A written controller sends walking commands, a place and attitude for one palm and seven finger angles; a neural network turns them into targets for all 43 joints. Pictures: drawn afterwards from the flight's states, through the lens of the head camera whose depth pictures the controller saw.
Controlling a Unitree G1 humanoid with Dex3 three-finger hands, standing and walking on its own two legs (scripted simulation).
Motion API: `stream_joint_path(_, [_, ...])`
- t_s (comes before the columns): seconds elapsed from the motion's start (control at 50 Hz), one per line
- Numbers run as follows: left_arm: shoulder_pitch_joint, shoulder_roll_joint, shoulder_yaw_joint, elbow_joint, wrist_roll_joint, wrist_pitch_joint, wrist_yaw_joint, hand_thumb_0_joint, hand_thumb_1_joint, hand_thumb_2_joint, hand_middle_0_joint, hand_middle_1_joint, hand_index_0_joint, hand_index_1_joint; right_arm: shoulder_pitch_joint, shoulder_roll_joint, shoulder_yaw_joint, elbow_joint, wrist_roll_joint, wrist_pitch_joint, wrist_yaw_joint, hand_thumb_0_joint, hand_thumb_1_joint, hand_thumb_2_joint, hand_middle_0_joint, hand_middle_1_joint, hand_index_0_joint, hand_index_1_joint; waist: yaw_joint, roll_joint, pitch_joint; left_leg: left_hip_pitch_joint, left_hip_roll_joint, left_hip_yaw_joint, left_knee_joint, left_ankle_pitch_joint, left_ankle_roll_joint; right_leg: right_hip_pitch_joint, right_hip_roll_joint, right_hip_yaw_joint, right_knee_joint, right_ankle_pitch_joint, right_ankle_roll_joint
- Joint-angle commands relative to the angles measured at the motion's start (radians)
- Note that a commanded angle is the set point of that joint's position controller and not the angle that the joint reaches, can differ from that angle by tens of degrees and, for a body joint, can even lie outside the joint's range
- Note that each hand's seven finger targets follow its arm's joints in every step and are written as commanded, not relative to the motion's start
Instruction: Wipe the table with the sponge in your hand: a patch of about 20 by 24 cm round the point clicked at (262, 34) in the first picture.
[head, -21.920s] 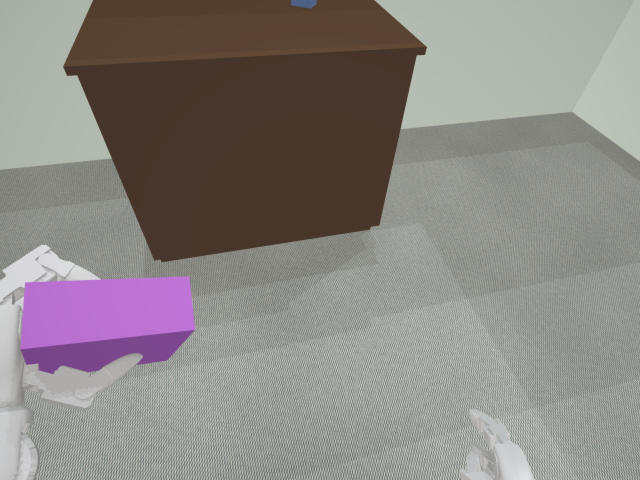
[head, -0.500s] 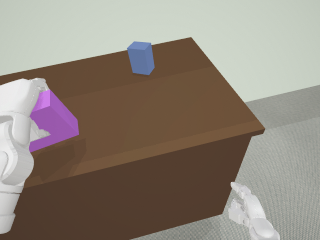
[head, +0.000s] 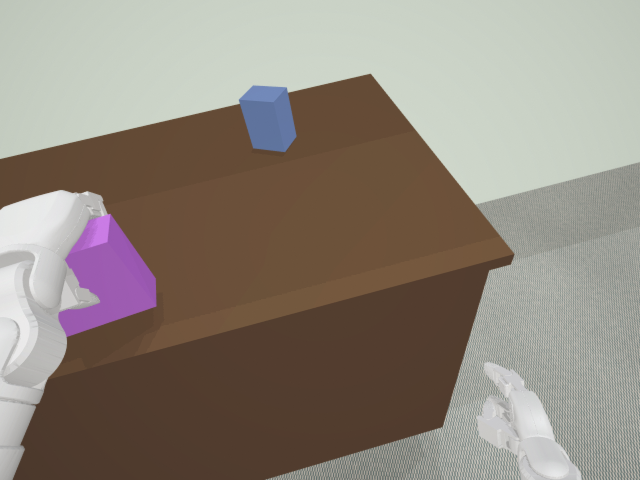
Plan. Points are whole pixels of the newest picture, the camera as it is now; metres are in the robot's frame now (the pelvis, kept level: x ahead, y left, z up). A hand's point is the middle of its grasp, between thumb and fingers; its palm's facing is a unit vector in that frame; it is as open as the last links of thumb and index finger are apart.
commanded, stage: move the sponge above the wiping area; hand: left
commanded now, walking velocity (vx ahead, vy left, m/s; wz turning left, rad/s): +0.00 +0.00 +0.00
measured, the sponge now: (91, 289) +0.27 +0.33 +0.13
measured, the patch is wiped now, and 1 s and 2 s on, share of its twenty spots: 0.10 0.10 0.10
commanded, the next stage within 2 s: lower the sponge onto the table in 1.20 s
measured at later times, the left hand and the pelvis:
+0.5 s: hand (90, 282) +0.27 +0.31 +0.15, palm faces -0.11 -0.03 -0.99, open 9.5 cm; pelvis -0.01 +0.01 +0.00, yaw +0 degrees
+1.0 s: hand (90, 278) +0.27 +0.31 +0.16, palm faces -0.04 +0.00 -1.00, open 9.5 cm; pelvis -0.01 +0.02 +0.00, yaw +1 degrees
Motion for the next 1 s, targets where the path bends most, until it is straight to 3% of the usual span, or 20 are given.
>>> stream_joint_path(0.0, [-0.263,0.386,0.207,-0.356,0.035,-0.139,0.007,0.000,0.100,1.300,-1.200,-1.600,-1.200,-1.600,-0.172,-0.060,-0.027,-0.198,-0.020,-0.074,-0.015,0.000,-0.900,-0.900,0.200,0.300,0.200,0.300,0.015,-0.135,-0.335,0.091,-0.022,-0.010,0.017,0.266,0.049,0.154,-0.028,0.073,-0.022,0.248,-0.001])
stream_joint_path(0.04, [-0.283,0.477,0.320,-0.408,0.037,-0.210,0.062,0.000,0.100,1.300,-1.200,-1.600,-1.200,-1.600,-0.145,-0.047,-0.026,-0.192,-0.035,-0.086,-0.030,0.000,-0.900,-0.900,0.200,0.300,0.200,0.300,0.033,-0.115,-0.340,0.116,-0.026,-0.008,0.019,0.298,0.047,0.160,-0.027,0.083,-0.028,0.255,-0.009])
stream_joint_path(0.06, [-0.280,0.541,0.395,-0.448,0.034,-0.230,0.101,0.000,0.100,1.300,-1.200,-1.600,-1.200,-1.600,-0.159,-0.047,-0.025,-0.193,-0.036,-0.100,-0.034,0.000,-0.900,-0.900,0.200,0.300,0.200,0.300,0.048,-0.041,-0.345,0.125,-0.027,-0.024,0.015,0.297,0.040,0.164,-0.012,0.135,-0.037,0.237,-0.030])
stream_joint_path(0.14, [-0.330,0.401,0.341,-0.223,-0.029,-0.212,0.227,0.000,0.100,1.300,-1.200,-1.600,-1.200,-1.600,-0.126,-0.051,-0.053,-0.120,-0.022,-0.084,-0.028,0.000,-0.900,-0.900,0.200,0.300,0.200,0.300,0.038,0.040,-0.197,0.083,-0.007,-0.016,-0.014,0.253,0.003,0.117,-0.020,0.128,-0.092,0.151,-0.036])
stream_joint_path(0.18, [-0.355,0.371,0.312,-0.119,-0.041,-0.151,0.246,0.000,0.100,1.300,-1.200,-1.600,-1.200,-1.600,-0.148,-0.069,-0.059,-0.101,-0.014,-0.078,-0.021,0.000,-0.900,-0.900,0.200,0.300,0.200,0.300,0.037,0.007,-0.184,0.058,-0.002,-0.009,-0.016,0.231,-0.002,0.115,-0.025,0.128,-0.098,0.127,-0.034])
stream_joint_path(0.26, [-0.272,0.320,0.214,0.018,-0.021,-0.057,0.161,0.000,0.100,1.300,-1.200,-1.600,-1.200,-1.600,-0.208,-0.087,-0.043,-0.120,-0.001,-0.062,-0.016,0.000,-0.900,-0.900,0.200,0.300,0.200,0.300,0.023,-0.074,-0.150,0.000,-0.009,0.001,-0.026,0.168,0.005,0.101,-0.028,0.126,-0.092,0.107,-0.020])
stream_joint_path(0.36, [-0.260,0.174,0.023,-0.123,-0.007,-0.063,0.017,0.000,0.100,1.300,-1.200,-1.600,-1.200,-1.600,-0.231,-0.060,-0.026,-0.193,0.017,-0.073,-0.015,0.000,-0.900,-0.900,0.200,0.300,0.200,0.300,-0.021,-0.100,-0.244,0.038,-0.011,-0.006,-0.010,0.151,0.029,0.101,-0.029,0.078,-0.057,0.134,0.000])
stream_joint_path(0.44, [-0.334,0.330,0.130,-0.362,0.018,-0.202,0.003,0.000,0.100,1.300,-1.200,-1.600,-1.200,-1.600,-0.169,-0.055,-0.031,-0.198,-0.013,-0.096,-0.031,0.000,-0.900,-0.900,0.200,0.300,0.200,0.300,-0.004,-0.090,-0.315,0.108,-0.015,-0.030,-0.008,0.185,0.048,0.111,-0.027,0.062,-0.044,0.131,0.000])
stream_joint_path(0.48, [-0.346,0.435,0.263,-0.438,0.033,-0.262,0.071,0.000,0.100,1.300,-1.200,-1.600,-1.200,-1.600,-0.137,-0.039,-0.026,-0.194,-0.037,-0.116,-0.049,0.000,-0.900,-0.900,0.200,0.300,0.200,0.300,0.026,-0.075,-0.344,0.130,-0.014,-0.030,-0.014,0.228,0.045,0.137,-0.022,0.068,-0.038,0.126,-0.019])
stream_joint_path(0.52, [-0.309,0.457,0.354,-0.395,0.020,-0.284,0.152,0.000,0.100,1.300,-1.200,-1.600,-1.200,-1.600,-0.118,-0.036,-0.035,-0.164,-0.042,-0.112,-0.047,0.000,-0.900,-0.900,0.200,0.300,0.200,0.300,0.045,-0.050,-0.271,0.108,-0.008,-0.037,-0.038,0.251,0.025,0.133,-0.010,0.071,-0.058,0.131,-0.031])
stream_joint_path(0.56, [-0.385,0.398,0.335,-0.281,-0.004,-0.235,0.219,0.000,0.100,1.300,-1.200,-1.600,-1.200,-1.600,-0.165,-0.037,-0.038,-0.137,-0.019,-0.106,-0.035,0.000,-0.900,-0.900,0.200,0.300,0.200,0.300,0.046,0.016,-0.187,0.087,-0.004,-0.047,-0.050,0.224,0.004,0.096,0.000,0.124,-0.092,0.081,-0.047])
stream_joint_path(0.62, [-0.370,0.347,0.287,-0.123,-0.044,-0.162,0.260,0.000,0.100,1.300,-1.200,-1.600,-1.200,-1.600,-0.153,-0.064,-0.052,-0.101,-0.015,-0.068,-0.018,0.000,-0.900,-0.900,0.200,0.300,0.200,0.300,0.046,-0.015,-0.153,0.040,0.004,-0.024,-0.058,0.204,-0.015,0.111,-0.011,0.108,-0.103,0.075,-0.038])
stream_joint_path(0.7, [-0.238,0.292,0.214,-0.071,-0.031,-0.066,0.192,0.000,0.100,1.300,-1.200,-1.600,-1.200,-1.600,-0.192,-0.079,-0.041,-0.133,-0.010,-0.037,-0.006,0.000,-0.900,-0.900,0.200,0.300,0.200,0.300,0.047,-0.071,-0.193,0.013,0.004,-0.003,-0.063,0.201,-0.010,0.142,-0.023,0.080,-0.075,0.123,-0.023])
stream_joint_path(0.74, [-0.189,0.244,0.156,-0.067,-0.029,-0.025,0.137,0.000,0.100,1.300,-1.200,-1.600,-1.200,-1.600,-0.205,-0.087,-0.037,-0.148,-0.002,-0.028,0.000,0.000,-0.900,-0.900,0.200,0.300,0.200,0.300,0.030,-0.088,-0.187,0.000,0.003,-0.001,-0.056,0.184,-0.003,0.122,-0.025,0.058,-0.071,0.131,-0.011])
stream_joint_path(0.76, [-0.184,0.169,0.096,-0.092,-0.032,-0.011,0.106,0.000,0.100,1.300,-1.200,-1.600,-1.200,-1.600,-0.242,-0.066,-0.022,-0.179,0.012,-0.037,0.004,0.000,-0.900,-0.900,0.200,0.300,0.200,0.300,0.019,-0.085,-0.188,0.005,0.004,-0.005,-0.058,0.170,0.000,0.109,-0.020,0.059,-0.070,0.117,-0.015])
stream_joint_path(0.82, [-0.258,0.130,-0.004,-0.170,-0.025,-0.025,0.047,0.000,0.100,1.300,-1.200,-1.600,-1.200,-1.600,-0.213,-0.070,-0.027,-0.187,0.011,-0.051,-0.006,0.000,-0.900,-0.900,0.200,0.300,0.200,0.300,-0.016,-0.111,-0.209,0.039,0.003,-0.022,-0.055,0.101,0.019,0.066,-0.023,0.038,-0.076,0.068,0.003])
stream_joint_path(0.86, [-0.380,0.187,0.003,-0.282,0.015,-0.064,0.030,0.000,0.100,1.300,-1.200,-1.600,-1.200,-1.600,-0.239,-0.053,-0.015,-0.209,0.012,-0.077,-0.019,0.000,-0.900,-0.900,0.200,0.300,0.200,0.300,-0.024,-0.078,-0.255,0.077,0.001,-0.037,-0.049,0.097,0.029,0.067,-0.012,0.057,-0.066,0.049,-0.007])
stream_joint_path(0.9, [-0.483,0.317,0.088,-0.380,0.065,-0.137,0.049,0.000,0.100,1.300,-1.200,-1.600,-1.200,-1.600,-0.179,-0.063,-0.031,-0.187,-0.012,-0.095,-0.035,0.000,-0.900,-0.900,0.200,0.300,0.200,0.300,-0.014,-0.037,-0.339,0.133,-0.007,-0.054,-0.045,0.161,0.037,0.106,-0.008,0.055,-0.056,0.076,-0.013])
stream_joint_path(0.96, [-0.505,0.427,0.237,-0.494,0.081,-0.226,0.131,0.000,0.100,1.300,-1.200,-1.600,-1.200,-1.600,-0.180,-0.041,-0.021,-0.184,-0.031,-0.128,-0.051,0.000,-0.900,-0.900,0.200,0.300,0.200,0.300,0.033,0.045,-0.368,0.163,0.000,-0.071,-0.064,0.223,0.029,0.157,0.013,0.096,-0.045,0.108,-0.047])
stream_joint_path(0.98, [-0.468,0.391,0.239,-0.389,0.067,-0.223,0.162,0.000,0.100,1.300,-1.200,-1.600,-1.200,-1.600,-0.141,-0.033,-0.023,-0.150,-0.040,-0.126,-0.056,0.000,-0.900,-0.900,0.200,0.300,0.200,0.300,0.031,0.018,-0.331,0.142,-0.003,-0.058,-0.065,0.263,0.018,0.151,0.004,0.063,-0.047,0.120,-0.044])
